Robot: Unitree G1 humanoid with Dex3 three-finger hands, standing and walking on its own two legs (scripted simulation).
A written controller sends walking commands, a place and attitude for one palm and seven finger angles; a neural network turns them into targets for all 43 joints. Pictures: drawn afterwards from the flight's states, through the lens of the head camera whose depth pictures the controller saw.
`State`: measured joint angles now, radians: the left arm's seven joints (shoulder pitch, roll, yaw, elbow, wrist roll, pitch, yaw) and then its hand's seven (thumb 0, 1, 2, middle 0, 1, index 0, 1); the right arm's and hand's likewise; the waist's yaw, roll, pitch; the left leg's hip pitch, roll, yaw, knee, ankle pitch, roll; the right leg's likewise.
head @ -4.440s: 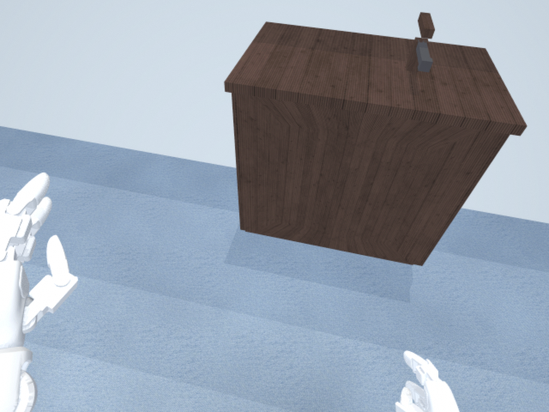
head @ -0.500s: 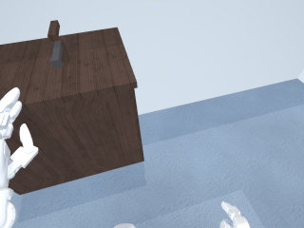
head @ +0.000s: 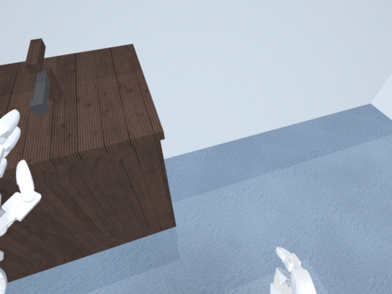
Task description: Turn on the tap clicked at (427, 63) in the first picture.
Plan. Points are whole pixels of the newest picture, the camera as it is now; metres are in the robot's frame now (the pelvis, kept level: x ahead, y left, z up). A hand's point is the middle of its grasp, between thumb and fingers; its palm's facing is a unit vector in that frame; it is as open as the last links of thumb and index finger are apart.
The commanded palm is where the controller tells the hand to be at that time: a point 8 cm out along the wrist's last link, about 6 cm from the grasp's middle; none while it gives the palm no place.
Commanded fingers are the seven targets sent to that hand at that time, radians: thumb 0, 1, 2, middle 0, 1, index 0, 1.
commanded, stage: take the last steps up to it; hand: left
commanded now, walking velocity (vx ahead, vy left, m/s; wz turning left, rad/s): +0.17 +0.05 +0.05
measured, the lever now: (39, 106) +0.48 +0.41 +0.11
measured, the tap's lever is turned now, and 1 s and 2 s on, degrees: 0 0 0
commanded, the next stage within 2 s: come to a stop and stand still in 0.14 s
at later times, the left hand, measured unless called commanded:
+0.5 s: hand (45, 159) +0.28 +0.26 +0.18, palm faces +0.42 -0.82 -0.39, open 7.4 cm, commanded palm +0.21 +0.29 +0.19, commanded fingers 0.00 0.90 0.90 -0.20 -0.30 -0.20 -0.30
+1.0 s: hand (49, 172) +0.27 +0.25 +0.16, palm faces +0.35 -0.87 -0.35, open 7.4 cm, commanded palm +0.21 +0.28 +0.19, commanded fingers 0.00 0.90 0.90 -0.20 -0.30 -0.20 -0.30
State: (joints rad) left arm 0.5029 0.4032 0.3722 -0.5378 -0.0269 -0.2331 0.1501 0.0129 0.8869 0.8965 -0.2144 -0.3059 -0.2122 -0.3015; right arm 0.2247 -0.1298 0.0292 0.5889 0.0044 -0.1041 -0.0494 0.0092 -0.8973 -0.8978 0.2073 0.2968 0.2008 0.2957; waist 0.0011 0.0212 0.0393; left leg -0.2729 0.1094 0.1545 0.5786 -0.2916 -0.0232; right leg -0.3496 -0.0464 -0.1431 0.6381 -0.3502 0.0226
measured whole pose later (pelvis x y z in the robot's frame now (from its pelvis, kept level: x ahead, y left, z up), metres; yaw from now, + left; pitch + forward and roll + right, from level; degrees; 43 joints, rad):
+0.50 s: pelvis +0.06 +0.01 +0.00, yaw +1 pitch -1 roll -1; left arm 0.43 0.40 0.37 -0.50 -0.03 -0.22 0.16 0.01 0.89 0.90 -0.21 -0.31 -0.21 -0.30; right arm 0.17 -0.17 0.00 0.56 -0.01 -0.09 -0.05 0.01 -0.90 -0.90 0.20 0.30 0.20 0.29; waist 0.01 -0.03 0.06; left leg -0.30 0.06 0.13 0.52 -0.21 0.02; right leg -0.26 -0.01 -0.06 0.64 -0.42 0.01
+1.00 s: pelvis +0.04 +0.01 +0.01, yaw -1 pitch -2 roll -1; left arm 0.38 0.38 0.33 -0.39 -0.03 -0.23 0.10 0.01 0.88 0.90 -0.22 -0.31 -0.22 -0.30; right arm 0.27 -0.23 0.00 0.60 -0.01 -0.15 -0.05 0.01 -0.90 -0.90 0.20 0.30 0.20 0.30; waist 0.03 -0.04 0.05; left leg -0.27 0.02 0.03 0.46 -0.16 0.02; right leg -0.19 0.02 -0.04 0.43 -0.23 -0.01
